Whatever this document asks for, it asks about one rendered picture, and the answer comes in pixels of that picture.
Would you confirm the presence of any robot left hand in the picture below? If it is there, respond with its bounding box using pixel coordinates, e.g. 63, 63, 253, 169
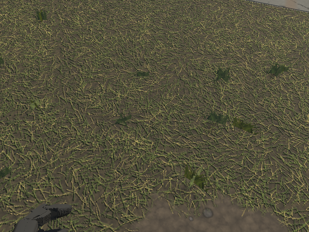
13, 203, 72, 232

